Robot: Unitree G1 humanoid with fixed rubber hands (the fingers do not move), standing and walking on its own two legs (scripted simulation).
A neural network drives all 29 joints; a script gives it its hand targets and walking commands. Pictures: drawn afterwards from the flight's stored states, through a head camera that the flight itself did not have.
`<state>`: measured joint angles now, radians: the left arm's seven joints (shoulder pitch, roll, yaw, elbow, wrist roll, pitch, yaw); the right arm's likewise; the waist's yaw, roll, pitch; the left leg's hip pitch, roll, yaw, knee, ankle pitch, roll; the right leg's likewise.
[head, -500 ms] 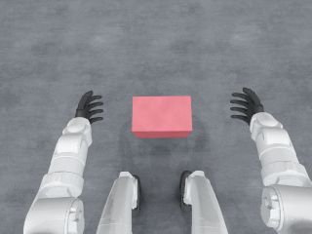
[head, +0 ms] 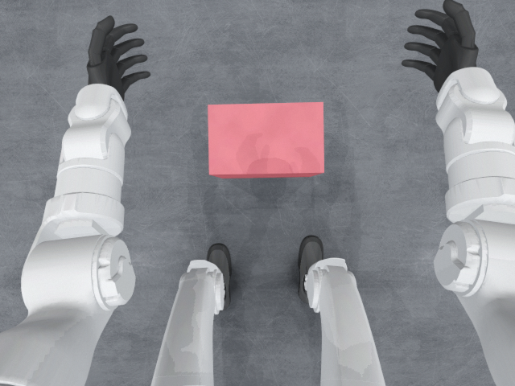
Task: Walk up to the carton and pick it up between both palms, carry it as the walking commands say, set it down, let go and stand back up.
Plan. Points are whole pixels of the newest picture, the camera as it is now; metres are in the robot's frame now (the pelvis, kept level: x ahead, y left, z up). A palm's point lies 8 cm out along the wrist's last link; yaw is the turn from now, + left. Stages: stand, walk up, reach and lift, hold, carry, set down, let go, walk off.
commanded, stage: reach and lift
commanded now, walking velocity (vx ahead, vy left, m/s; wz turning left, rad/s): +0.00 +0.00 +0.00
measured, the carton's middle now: (265, 145) +0.48 +0.00 -0.54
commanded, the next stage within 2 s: none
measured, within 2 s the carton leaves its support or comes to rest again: neither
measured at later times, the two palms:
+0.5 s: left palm (141, 103) +0.51 +0.21 -0.21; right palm (406, 89) +0.53 -0.23 -0.21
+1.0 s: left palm (177, 127) +0.50 +0.19 -0.37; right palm (367, 119) +0.51 -0.22 -0.37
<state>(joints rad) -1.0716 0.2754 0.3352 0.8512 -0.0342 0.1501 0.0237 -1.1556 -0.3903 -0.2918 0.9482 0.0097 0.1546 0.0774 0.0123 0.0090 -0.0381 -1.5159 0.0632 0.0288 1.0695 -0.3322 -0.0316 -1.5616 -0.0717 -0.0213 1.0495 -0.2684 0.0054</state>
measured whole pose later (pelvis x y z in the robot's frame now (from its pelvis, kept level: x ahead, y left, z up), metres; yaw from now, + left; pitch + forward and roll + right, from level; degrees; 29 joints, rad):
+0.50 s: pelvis -0.02 +0.00 -0.10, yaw +1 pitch +50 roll +2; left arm -1.17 0.28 0.36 0.85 -0.02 0.17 0.04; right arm -1.28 -0.40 -0.32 1.00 -0.01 0.17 0.05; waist 0.01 0.00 -0.05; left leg -1.90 0.06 0.01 1.50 -0.47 -0.04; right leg -1.95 -0.08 0.00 1.48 -0.40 0.00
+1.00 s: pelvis -0.04 +0.00 -0.22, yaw +2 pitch +45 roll +2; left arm -1.35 0.33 0.18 0.99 -0.17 0.13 0.12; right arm -1.42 -0.46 -0.17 1.12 0.16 0.10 -0.03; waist 0.00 0.02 0.16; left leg -2.18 0.04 -0.02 1.95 -0.55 -0.05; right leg -2.24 -0.09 0.03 1.93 -0.48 0.01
